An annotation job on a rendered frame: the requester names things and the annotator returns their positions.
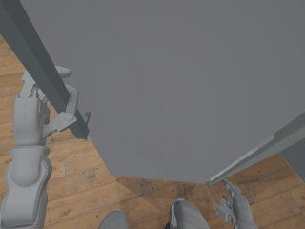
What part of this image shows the robot left thigh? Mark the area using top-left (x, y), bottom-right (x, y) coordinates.
top-left (98, 211), bottom-right (129, 229)

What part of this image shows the robot thigh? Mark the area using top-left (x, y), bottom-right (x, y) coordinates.
top-left (98, 211), bottom-right (129, 229)
top-left (170, 200), bottom-right (210, 229)

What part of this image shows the right robot hand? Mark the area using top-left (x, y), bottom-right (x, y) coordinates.
top-left (216, 178), bottom-right (254, 226)

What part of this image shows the handle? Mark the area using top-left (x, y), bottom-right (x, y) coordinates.
top-left (0, 0), bottom-right (91, 139)

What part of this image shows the left robot hand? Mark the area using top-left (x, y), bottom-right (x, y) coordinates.
top-left (12, 65), bottom-right (80, 146)

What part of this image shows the robot left forearm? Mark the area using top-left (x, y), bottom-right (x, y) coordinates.
top-left (0, 145), bottom-right (52, 229)

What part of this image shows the robot right thigh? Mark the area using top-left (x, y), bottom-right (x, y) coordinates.
top-left (170, 200), bottom-right (210, 229)

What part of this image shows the fridge door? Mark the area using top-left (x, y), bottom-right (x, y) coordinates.
top-left (20, 0), bottom-right (305, 184)

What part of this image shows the robot right forearm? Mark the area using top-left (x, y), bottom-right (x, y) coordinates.
top-left (234, 219), bottom-right (258, 229)

